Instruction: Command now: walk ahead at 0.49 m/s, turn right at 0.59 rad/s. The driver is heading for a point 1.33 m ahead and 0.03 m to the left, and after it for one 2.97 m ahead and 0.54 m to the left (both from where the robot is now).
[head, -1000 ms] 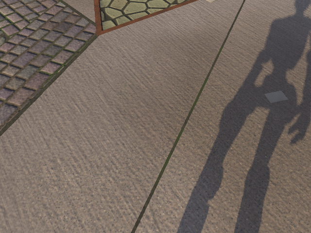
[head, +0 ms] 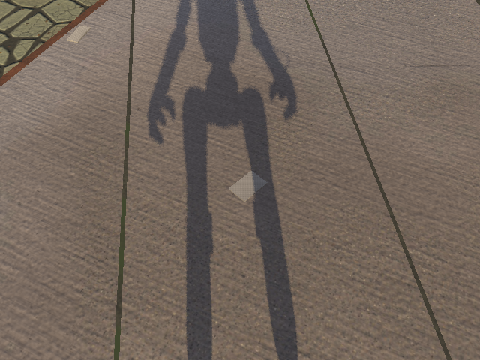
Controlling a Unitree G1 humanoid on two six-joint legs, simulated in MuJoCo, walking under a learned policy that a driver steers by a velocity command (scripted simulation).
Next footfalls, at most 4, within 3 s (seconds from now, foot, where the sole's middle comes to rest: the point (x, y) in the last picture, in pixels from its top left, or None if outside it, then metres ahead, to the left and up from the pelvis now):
0.36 right None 0.34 -0.18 -0.77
0.92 left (247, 282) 0.69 0.01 -0.77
1.48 right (328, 207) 0.96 -0.26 -0.77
2.00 left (242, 152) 1.21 0.03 -0.77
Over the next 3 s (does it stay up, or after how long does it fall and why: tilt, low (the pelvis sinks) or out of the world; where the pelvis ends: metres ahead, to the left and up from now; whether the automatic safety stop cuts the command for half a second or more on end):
stays up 1.34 0.01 -0.01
